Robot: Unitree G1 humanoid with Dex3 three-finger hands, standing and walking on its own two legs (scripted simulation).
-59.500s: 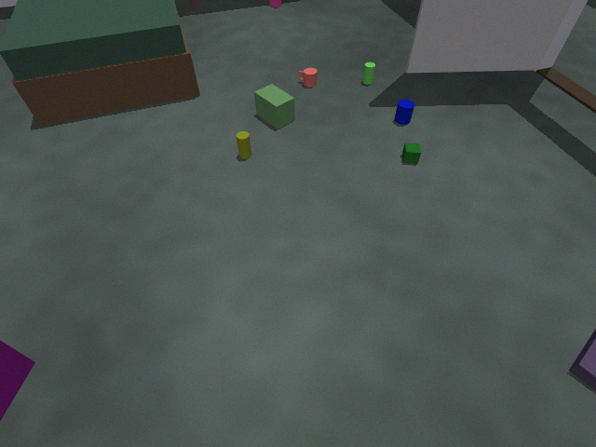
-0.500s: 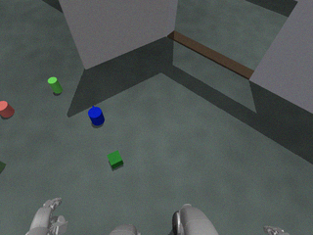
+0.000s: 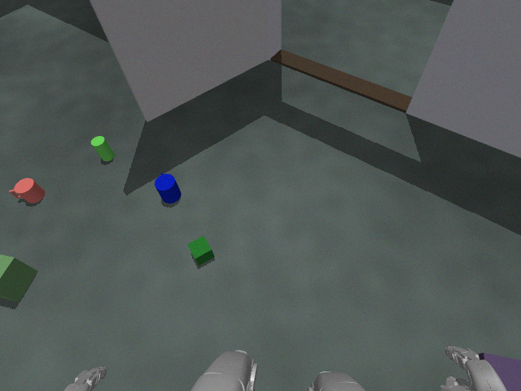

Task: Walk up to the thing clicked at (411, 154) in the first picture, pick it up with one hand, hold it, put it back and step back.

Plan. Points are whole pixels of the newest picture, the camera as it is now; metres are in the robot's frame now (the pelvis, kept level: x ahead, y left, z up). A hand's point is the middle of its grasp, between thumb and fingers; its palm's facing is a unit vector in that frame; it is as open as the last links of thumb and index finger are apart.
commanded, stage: step back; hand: left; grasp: from above
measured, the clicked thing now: (201, 250) +0.64 +0.29 -0.73
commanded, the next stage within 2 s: none
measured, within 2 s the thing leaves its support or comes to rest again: neither
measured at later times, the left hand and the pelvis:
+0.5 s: hand out of the picture -0.07 +0.29 -0.16, palm faces -0.03 -0.92 -0.38, open 7.4 cm; pelvis -0.16 +0.02 +0.00, yaw -1 degrees
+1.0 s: hand out of the picture -0.21 +0.27 -0.14, palm faces +0.06 -0.91 -0.41, open 7.4 cm; pelvis -0.34 -0.01 -0.01, yaw +4 degrees
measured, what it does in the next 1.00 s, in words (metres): walks backwards: left foot, then right foot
